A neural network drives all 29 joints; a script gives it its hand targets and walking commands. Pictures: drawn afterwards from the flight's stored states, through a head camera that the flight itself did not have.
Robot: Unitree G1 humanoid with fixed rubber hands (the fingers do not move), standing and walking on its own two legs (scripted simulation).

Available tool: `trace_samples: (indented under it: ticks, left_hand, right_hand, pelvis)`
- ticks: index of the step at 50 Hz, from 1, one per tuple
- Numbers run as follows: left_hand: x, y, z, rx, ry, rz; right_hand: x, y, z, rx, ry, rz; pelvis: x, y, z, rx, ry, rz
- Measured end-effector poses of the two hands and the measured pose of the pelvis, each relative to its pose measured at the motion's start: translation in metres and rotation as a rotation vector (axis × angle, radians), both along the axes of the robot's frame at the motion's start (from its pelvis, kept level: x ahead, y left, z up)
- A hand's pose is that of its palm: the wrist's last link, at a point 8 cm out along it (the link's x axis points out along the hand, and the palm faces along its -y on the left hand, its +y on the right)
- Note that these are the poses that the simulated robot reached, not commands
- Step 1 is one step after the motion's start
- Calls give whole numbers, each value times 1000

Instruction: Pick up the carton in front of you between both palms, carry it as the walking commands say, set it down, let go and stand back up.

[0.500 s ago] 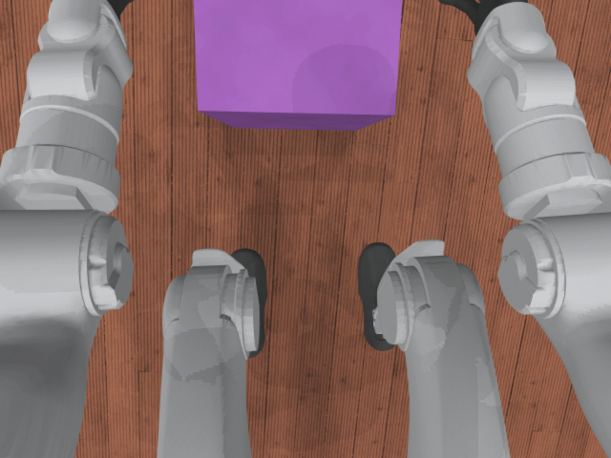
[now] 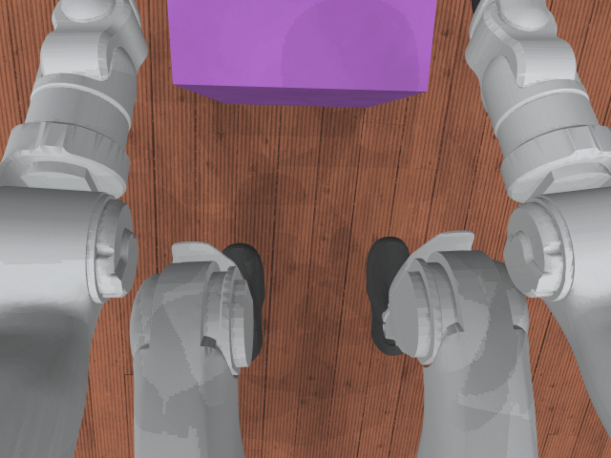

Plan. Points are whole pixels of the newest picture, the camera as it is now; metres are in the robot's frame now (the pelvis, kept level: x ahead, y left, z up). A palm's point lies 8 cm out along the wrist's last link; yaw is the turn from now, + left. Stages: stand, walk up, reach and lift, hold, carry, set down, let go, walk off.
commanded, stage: reach and lift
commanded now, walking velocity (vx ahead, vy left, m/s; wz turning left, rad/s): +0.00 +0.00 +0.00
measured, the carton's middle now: (300, 1) +0.56 +0.02 -0.24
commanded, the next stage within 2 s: none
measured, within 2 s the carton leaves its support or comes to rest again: leaves its support in 0.60 s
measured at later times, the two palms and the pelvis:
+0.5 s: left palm out of the picture +0.56 +0.17 -0.17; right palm out of the picture +0.55 -0.13 -0.17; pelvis -0.01 +0.00 +0.00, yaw +0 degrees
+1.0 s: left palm out of the picture +0.50 +0.17 +0.01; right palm out of the picture +0.51 -0.13 +0.01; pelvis -0.01 -0.01 +0.08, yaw +2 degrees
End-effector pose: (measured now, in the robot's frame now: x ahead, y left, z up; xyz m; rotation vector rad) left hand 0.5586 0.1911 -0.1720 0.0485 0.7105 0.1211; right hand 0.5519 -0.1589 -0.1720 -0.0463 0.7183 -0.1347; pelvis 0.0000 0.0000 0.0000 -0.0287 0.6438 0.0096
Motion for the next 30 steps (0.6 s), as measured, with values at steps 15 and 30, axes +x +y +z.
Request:
trace_samples:
  ticks: [15,30]
  left_hand:
    - [-3,-21,5,-11,8,-34]
    - [-4,-24,7,-44,23,-49]
  right_hand:
    - [-4,24,5,25,8,21]
    - [3,22,11,48,20,23]
  pelvis:
    - [-11,-2,9,-3,-12,1]
    - [-4,2,-5,1,-14,-4]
